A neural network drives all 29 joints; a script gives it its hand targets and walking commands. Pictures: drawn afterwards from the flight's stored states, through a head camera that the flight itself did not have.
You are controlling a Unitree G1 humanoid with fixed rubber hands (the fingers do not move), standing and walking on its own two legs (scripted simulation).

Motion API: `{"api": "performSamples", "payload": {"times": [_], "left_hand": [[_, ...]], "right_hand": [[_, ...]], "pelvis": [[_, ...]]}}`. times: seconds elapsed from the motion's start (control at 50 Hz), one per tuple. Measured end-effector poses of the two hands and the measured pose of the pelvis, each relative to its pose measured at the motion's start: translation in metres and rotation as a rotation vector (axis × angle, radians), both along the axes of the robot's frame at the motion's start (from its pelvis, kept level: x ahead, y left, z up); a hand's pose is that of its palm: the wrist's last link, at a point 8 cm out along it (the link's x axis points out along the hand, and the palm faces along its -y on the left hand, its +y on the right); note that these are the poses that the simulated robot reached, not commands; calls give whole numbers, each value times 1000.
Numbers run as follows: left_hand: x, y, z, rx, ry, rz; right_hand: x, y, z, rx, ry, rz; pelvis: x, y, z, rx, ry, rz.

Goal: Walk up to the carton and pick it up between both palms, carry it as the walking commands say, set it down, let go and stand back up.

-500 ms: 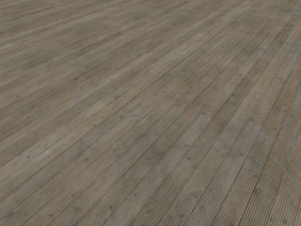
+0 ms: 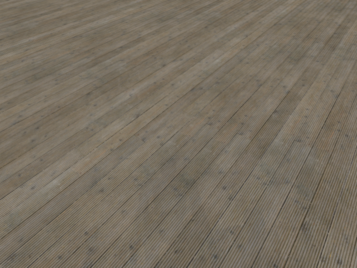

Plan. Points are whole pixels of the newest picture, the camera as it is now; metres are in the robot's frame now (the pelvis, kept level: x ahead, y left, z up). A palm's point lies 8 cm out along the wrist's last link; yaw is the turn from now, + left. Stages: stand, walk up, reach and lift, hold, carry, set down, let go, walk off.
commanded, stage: stand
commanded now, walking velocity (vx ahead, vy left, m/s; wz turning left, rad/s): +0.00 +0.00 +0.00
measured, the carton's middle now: out of the picture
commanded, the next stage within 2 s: walk up in 0.58 s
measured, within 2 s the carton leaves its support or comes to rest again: neither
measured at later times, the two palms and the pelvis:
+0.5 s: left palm out of the picture -0.07 +0.18 -0.14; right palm out of the picture -0.06 -0.22 -0.15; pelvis -0.02 -0.02 +0.00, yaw +1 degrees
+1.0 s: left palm out of the picture +0.10 +0.18 -0.13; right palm out of the picture -0.08 -0.32 -0.18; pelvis -0.03 -0.08 -0.03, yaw -18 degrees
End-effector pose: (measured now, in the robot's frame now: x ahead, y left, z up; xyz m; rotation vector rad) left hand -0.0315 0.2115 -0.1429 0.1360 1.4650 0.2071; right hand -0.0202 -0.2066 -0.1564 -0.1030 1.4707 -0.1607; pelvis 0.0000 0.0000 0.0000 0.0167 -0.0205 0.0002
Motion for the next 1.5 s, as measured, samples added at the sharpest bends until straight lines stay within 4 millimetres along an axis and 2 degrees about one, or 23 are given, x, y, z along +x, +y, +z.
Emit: {"api": "performSamples", "payload": {"times": [0.12, 0.28, 0.38, 0.56, 0.76, 0.8, 0.84, 0.88, 0.92, 0.96, 1.0, 1.06, 1.1, 1.12, 1.16, 1.2, 1.24, 1.3, 1.4, 1.44, 1.5], "left_hand": [[4, -7, 1, -4, -26, 10], [-11, -25, 3, -19, -4, 12], [-27, -32, 3, -30, 18, 17], [-45, -31, 6, -18, 22, 29], [-58, -43, 6, -34, 24, 15], [-56, -39, 3, -40, 19, 0], [-44, -30, -2, -36, 21, -82], [-17, -19, -4, -8, 5, -180], [24, -12, -3, 28, -51, -266], [74, -14, 5, 59, -135, -338], [129, -28, 18, 88, -225, -420], [207, -64, 36, 127, -385, -537], [246, -89, 44, 152, -508, -565], [257, -100, 46, 158, -545, -563], [268, -123, 48, 162, -563, -561], [268, -146, 48, 154, -560, -572], [261, -166, 43, 126, -537, -576], [244, -195, 29, 52, -465, -557], [225, -244, 14, -61, -328, -564], [224, -258, 13, -84, -286, -561], [234, -273, 16, -90, -243, -568]], "right_hand": [[-12, 0, -2, 14, 14, -6], [-31, -1, -2, 37, 46, -7], [-31, -7, 1, 35, 39, -7], [-37, -19, 4, 18, 38, 11], [-55, -31, 6, -3, 51, 21], [-52, -34, 3, -7, 6, 26], [-47, -44, -2, -30, -85, -2], [-45, -57, -5, -57, -169, -51], [-49, -72, -10, -80, -218, -93], [-54, -91, -18, -89, -238, -122], [-59, -113, -26, -97, -247, -156], [-63, -155, -45, -111, -238, -206], [-54, -186, -57, -116, -232, -222], [-44, -201, -56, -116, -255, -228], [-15, -229, -45, -127, -346, -235], [16, -253, -27, -156, -444, -217], [45, -270, -7, -176, -518, -196], [79, -285, 21, -178, -582, -182], [117, -304, 55, -174, -623, -218], [129, -314, 63, -171, -621, -247], [147, -334, 70, -176, -621, -287]], "pelvis": [[-2, -4, 0, 0, -11, 4], [-9, -12, 2, -3, -19, 13], [-13, -17, 3, -3, -21, 12], [-23, -24, 6, -3, -32, 16], [-35, -29, 7, -9, -42, 13], [-39, -31, 2, 1, -36, -26], [-44, -36, -5, 21, -46, -92], [-47, -44, -12, 40, -57, -152], [-45, -56, -19, 51, -68, -199], [-40, -68, -24, 55, -79, -257], [-31, -84, -30, 53, -91, -301], [-14, -113, -44, 33, -100, -354], [-7, -133, -56, 11, -79, -382], [-5, -141, -59, 6, -69, -400], [1, -153, -56, -16, -52, -414], [7, -164, -49, -32, -49, -418], [14, -177, -41, -39, -52, -427], [28, -199, -29, -48, -57, -447], [61, -235, -10, -54, -62, -490], [78, -249, -3, -45, -60, -520], [105, -269, 4, -29, -50, -571]]}}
